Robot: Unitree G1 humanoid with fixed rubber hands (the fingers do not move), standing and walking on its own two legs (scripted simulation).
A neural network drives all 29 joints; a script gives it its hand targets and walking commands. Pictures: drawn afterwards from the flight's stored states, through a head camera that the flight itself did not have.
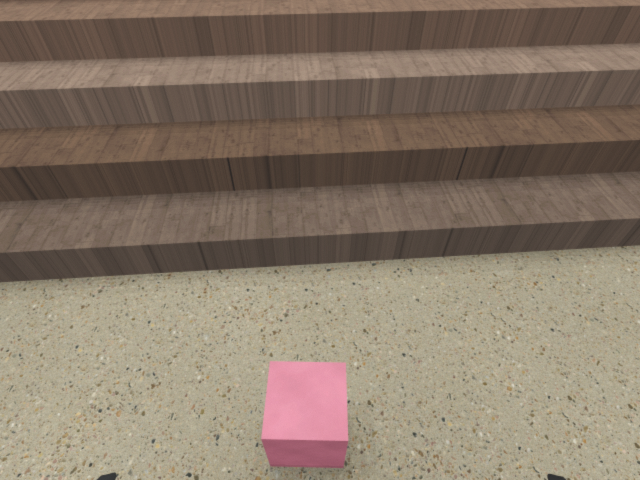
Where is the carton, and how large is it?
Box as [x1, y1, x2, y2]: [261, 361, 347, 467]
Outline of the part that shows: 270,361 261,436 270,465 342,467 347,445 345,363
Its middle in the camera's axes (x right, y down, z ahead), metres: -0.03 +0.49 +1.09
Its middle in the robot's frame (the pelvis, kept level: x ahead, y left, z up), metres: +0.44 +0.05 -0.66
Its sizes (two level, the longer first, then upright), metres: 0.210 0.200 0.250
